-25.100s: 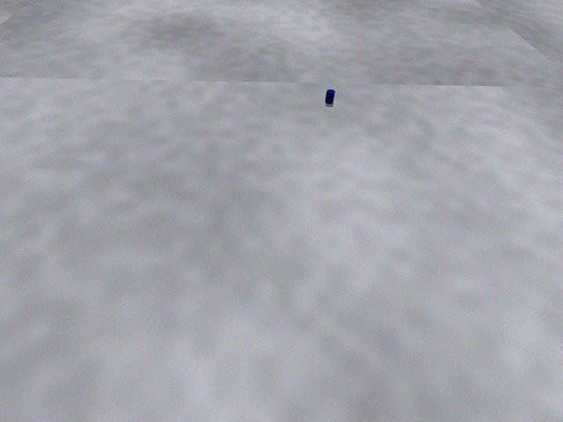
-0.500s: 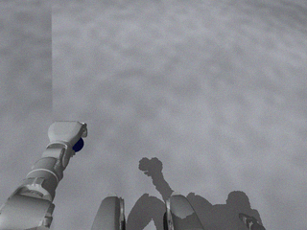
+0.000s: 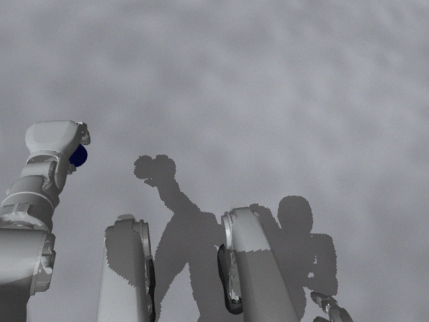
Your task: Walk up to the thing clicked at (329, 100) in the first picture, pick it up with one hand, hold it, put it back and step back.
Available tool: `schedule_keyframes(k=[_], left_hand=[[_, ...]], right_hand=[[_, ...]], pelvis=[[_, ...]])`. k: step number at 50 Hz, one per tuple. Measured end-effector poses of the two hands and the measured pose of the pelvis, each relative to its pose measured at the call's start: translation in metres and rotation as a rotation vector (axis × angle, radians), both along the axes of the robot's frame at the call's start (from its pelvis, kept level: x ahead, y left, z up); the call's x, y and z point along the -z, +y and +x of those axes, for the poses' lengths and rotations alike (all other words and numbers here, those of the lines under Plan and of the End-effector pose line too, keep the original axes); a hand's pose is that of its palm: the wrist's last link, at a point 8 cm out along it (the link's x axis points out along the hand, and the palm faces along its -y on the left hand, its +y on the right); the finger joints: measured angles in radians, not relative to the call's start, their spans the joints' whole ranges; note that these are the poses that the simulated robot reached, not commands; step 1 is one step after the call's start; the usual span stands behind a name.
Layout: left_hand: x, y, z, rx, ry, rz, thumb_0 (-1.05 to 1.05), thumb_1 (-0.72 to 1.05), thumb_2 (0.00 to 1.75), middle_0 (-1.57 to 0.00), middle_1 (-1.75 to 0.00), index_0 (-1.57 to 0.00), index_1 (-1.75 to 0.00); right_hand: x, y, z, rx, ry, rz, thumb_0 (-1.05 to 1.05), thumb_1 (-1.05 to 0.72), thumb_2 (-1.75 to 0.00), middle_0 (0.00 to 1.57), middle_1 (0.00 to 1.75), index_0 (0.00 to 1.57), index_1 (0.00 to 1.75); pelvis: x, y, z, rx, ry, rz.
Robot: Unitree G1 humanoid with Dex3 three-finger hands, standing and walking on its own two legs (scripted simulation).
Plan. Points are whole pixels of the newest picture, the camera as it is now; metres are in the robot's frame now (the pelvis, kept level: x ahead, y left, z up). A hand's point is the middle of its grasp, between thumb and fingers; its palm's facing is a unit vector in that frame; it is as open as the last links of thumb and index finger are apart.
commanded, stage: crouch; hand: left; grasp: from above
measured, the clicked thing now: (68, 150) +0.46 +0.25 -0.18
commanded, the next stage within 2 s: lower in 0.94 s
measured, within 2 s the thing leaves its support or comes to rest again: neither
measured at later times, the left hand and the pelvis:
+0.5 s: hand (76, 157) +0.46 +0.25 -0.25, palm faces -0.45 -0.04 -0.89, open 7.7 cm; pelvis -0.01 -0.01 -0.08, yaw -2 degrees
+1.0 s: hand (80, 156) +0.48 +0.26 -0.29, palm faces -0.45 -0.04 -0.89, open 7.7 cm; pelvis -0.01 -0.01 -0.13, yaw -4 degrees
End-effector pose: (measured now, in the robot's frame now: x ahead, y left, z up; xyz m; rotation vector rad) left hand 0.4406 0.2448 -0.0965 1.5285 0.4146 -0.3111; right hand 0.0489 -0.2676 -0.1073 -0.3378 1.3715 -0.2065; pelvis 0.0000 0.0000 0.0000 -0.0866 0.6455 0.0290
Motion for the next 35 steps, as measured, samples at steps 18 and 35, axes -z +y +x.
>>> schedule_keyframes(k=[18,35], left_hand=[[0.069,0.007,0.024,-0.039,-0.004,0.002,0.02,0.25,0.43,-0.79,-0.61,-0.84,-0.56],[0.115,0.008,0.029,-0.022,-0.003,-0.003,0.02,0.27,0.41,-0.78,-0.62,-0.83,-0.57]], right_hand=[[0.052,-0.018,0.002,-0.066,0.047,0.014,0.0,-0.91,-0.9,0.2,0.3,0.21,0.3],[0.096,-0.013,-0.039,-0.035,0.113,0.026,0.0,-0.91,-0.9,0.21,0.3,0.21,0.3]], pelvis=[[0.06,-0.007,0.0,0.017,0.003,-0.014],[0.11,-0.008,-0.012,0.034,-0.038,-0.023]])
